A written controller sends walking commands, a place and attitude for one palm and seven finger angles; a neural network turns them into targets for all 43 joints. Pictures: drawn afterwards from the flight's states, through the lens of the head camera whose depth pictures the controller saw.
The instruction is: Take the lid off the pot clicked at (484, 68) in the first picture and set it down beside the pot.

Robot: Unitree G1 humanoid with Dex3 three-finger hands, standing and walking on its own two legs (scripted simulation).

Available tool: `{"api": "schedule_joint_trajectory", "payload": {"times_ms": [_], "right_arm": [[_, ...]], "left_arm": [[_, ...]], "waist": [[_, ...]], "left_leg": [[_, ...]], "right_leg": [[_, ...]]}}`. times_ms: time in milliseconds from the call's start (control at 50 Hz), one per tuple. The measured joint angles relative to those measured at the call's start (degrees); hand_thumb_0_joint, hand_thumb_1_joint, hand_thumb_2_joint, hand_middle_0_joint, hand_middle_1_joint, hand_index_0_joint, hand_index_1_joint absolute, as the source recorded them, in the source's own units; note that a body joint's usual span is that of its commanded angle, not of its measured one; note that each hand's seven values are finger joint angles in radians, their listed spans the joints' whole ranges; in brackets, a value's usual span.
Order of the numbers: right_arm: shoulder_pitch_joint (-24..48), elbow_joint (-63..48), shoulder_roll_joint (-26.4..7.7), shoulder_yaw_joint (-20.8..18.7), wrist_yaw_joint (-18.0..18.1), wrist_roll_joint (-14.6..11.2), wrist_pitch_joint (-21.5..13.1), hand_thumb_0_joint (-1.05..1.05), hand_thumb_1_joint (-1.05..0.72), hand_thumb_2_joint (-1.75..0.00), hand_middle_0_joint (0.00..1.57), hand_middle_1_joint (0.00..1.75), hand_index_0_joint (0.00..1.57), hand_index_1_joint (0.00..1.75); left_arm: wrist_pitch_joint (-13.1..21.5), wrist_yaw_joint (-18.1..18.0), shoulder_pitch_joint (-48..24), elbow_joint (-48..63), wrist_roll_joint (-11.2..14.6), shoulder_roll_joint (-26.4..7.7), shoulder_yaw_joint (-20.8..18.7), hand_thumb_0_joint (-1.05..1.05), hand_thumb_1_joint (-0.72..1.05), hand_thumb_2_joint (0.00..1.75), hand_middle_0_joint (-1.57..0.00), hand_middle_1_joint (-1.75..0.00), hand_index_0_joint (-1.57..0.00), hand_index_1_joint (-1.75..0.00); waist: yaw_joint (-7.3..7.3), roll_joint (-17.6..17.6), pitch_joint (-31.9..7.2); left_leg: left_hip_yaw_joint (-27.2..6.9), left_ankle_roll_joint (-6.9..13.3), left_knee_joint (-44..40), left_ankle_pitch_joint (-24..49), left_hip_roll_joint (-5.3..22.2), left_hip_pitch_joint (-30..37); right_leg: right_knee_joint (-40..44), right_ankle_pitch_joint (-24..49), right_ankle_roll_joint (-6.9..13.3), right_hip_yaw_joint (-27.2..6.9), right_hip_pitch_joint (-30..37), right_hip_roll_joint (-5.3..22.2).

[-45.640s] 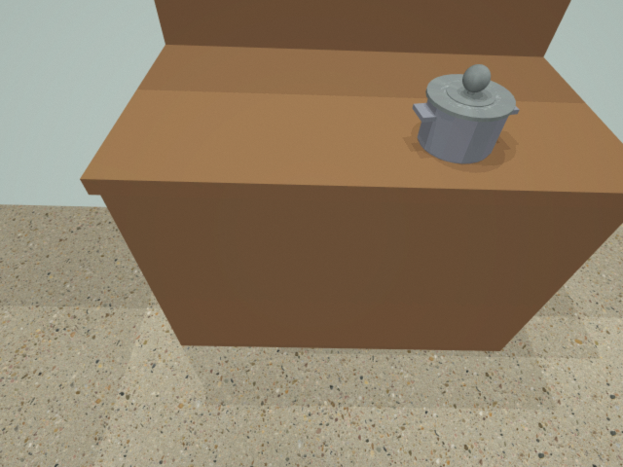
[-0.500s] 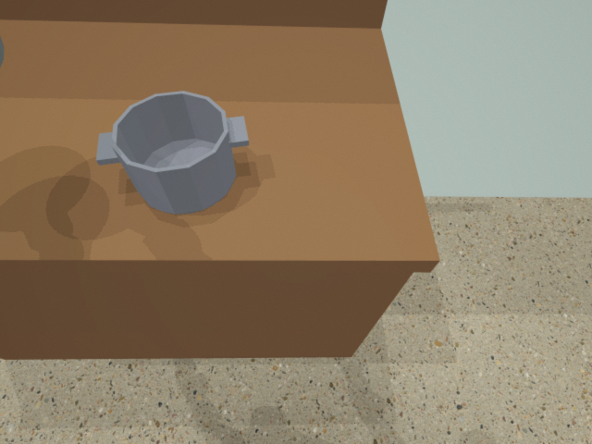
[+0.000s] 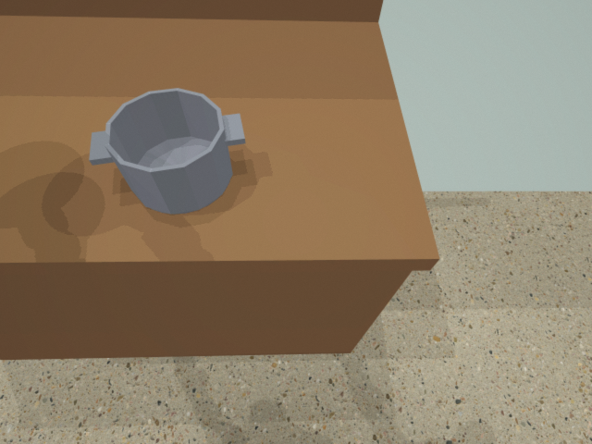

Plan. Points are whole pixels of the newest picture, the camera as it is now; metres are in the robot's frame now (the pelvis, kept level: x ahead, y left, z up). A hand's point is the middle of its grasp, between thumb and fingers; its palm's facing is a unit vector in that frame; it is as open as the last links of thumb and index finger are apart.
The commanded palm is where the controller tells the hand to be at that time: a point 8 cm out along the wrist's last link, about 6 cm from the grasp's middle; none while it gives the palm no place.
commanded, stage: move the lid sideways beside the pot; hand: left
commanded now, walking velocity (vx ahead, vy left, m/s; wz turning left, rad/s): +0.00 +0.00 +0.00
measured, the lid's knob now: out of the picture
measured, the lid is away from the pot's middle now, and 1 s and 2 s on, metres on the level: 0.23 0.22 0.23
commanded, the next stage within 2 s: lower the lid onto the table in 0.26 s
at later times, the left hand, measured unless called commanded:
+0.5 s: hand out of the picture +0.47 +0.35 +0.29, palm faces -0.21 -0.27 -0.94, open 7.9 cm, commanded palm +0.52 +0.36 +0.37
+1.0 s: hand out of the picture +0.49 +0.36 +0.26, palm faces -0.22 -0.31 -0.92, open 7.9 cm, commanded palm +0.53 +0.37 +0.33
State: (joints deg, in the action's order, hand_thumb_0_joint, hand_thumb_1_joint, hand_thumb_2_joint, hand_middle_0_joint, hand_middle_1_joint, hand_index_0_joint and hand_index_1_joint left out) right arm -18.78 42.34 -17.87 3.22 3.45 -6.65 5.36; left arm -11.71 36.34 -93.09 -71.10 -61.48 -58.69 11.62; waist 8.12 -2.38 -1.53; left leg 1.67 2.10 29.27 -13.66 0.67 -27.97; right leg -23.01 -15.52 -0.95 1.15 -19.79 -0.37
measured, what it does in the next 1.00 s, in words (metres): stands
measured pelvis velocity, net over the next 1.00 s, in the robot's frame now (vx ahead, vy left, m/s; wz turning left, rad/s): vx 0.01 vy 0.00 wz -0.01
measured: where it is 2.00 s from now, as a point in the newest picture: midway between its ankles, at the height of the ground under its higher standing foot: outside the picture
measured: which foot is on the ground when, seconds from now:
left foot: down 0.00-1.00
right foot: down 0.00-1.00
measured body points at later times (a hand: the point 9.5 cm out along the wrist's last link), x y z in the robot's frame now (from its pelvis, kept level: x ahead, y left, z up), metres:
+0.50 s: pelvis +0.00 +0.00 +0.00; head +0.09 +0.00 +0.44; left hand +0.47 +0.36 +0.35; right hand +0.00 -0.28 -0.12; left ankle +0.00 +0.09 -0.74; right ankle -0.06 -0.13 -0.74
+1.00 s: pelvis +0.01 +0.00 +0.00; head +0.10 +0.00 +0.44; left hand +0.49 +0.37 +0.32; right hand -0.01 -0.28 -0.12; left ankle +0.00 +0.09 -0.74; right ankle -0.06 -0.13 -0.74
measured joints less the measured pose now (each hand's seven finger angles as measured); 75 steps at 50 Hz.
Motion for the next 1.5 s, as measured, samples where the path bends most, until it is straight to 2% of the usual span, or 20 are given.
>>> {"api": "schedule_joint_trajectory", "payload": {"times_ms": [380,460,580,700,960,1140,1280,1500], "right_arm": [[0.08,0.21,-0.46,0.36,0.43,-0.19,-0.37,0.00,-0.91,-0.90,0.20,0.30,0.20,0.30],[0.08,0.43,-0.54,0.43,0.22,-0.43,-0.77,0.00,-0.91,-0.90,0.20,0.30,0.20,0.30],[-0.69,0.95,-0.63,0.13,0.23,-0.37,-1.74,0.00,-0.91,-0.90,0.20,0.30,0.20,0.30],[-0.91,1.54,-0.41,0.00,0.40,-0.09,-2.27,0.00,-0.91,-0.90,0.20,0.30,0.20,0.30],[-1.07,0.65,0.11,-0.34,-0.38,0.65,-2.08,0.00,-0.91,-0.90,0.20,0.30,0.20,0.30],[-1.63,0.76,0.27,-0.18,-0.37,0.41,-1.41,0.00,-0.91,-0.90,0.20,0.30,0.20,0.30],[-2.36,1.43,0.27,-0.44,0.11,0.42,-1.86,0.00,-0.90,-0.90,0.20,0.30,0.20,0.30],[-2.18,1.42,0.00,-0.60,0.34,0.69,-1.89,0.00,-0.90,-0.90,0.20,0.30,0.20,0.30]], "left_arm": [[0.12,-0.05,-0.26,-1.67,0.00,-0.40,-0.41,-0.01,0.25,0.67,-0.64,-1.01,-0.60,-0.99],[-1.42,0.10,-1.98,-4.51,0.29,-0.61,0.24,-0.01,0.25,0.67,-0.64,-1.01,-0.60,-0.99],[-3.48,0.27,-2.29,-5.35,0.79,0.03,1.45,-0.01,0.25,0.67,-0.64,-1.01,-0.60,-0.99],[-3.94,-0.19,-1.37,-4.85,0.92,0.76,1.27,-0.01,0.25,0.67,-0.64,-1.02,-0.60,-0.99],[-2.78,-1.26,-0.87,-5.67,0.19,-0.33,-2.16,-0.01,0.26,0.66,-0.64,-1.02,-0.59,-0.99],[-2.49,-1.28,0.72,-6.99,0.40,-1.49,-1.82,-0.01,0.26,0.66,-0.64,-1.02,-0.59,-0.99],[-2.00,-1.69,1.56,-6.86,1.06,-0.69,-0.72,-0.01,0.26,0.66,-0.64,-1.02,-0.59,-0.99],[0.02,-2.58,3.29,-7.53,1.28,0.44,-2.17,-0.01,0.26,0.66,-0.64,-1.02,-0.59,-0.99]], "waist": [[0.61,-0.17,0.11],[1.00,0.01,0.35],[0.81,0.10,0.45],[0.76,0.34,0.26],[1.87,0.47,-0.35],[1.96,0.41,0.17],[1.87,0.52,-0.05],[2.44,0.44,-0.73]], "left_leg": [[0.38,-0.07,-0.14,0.18,0.34,0.31],[0.33,-0.08,-0.05,0.06,0.40,0.40],[0.12,-0.06,-0.02,-0.04,0.27,0.16],[0.02,-0.03,0.25,-0.32,0.20,-0.32],[0.25,-0.07,1.88,-1.50,0.59,-1.71],[0.19,-0.01,2.59,-1.67,0.84,-2.47],[-0.20,0.03,3.11,-1.65,0.79,-3.30],[-0.02,0.26,4.04,-1.83,0.87,-4.02]], "right_leg": [[-0.09,0.26,0.10,-0.43,0.01,-0.28],[0.05,0.26,0.11,-0.40,0.21,-0.35],[0.29,0.22,0.08,-0.18,0.19,-0.26],[0.19,-0.01,0.03,-0.07,-0.17,-0.20],[-0.79,-0.74,-0.03,-0.36,-1.40,-0.52],[-1.09,-0.65,-0.04,-0.36,-1.98,-0.76],[-1.29,-0.61,-0.06,0.03,-2.51,-0.77],[-2.20,-0.68,-0.25,-0.17,-3.30,-0.80]]}}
